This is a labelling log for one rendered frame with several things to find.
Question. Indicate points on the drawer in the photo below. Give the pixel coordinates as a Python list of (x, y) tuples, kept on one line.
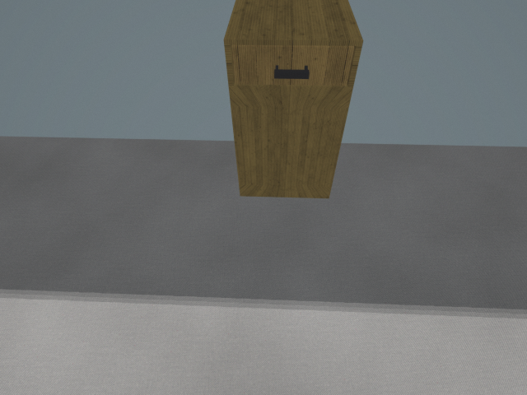
[(328, 65)]

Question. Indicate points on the handle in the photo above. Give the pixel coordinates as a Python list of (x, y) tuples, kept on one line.
[(291, 74)]

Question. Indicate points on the cabinet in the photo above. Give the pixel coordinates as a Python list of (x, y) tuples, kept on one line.
[(288, 137)]

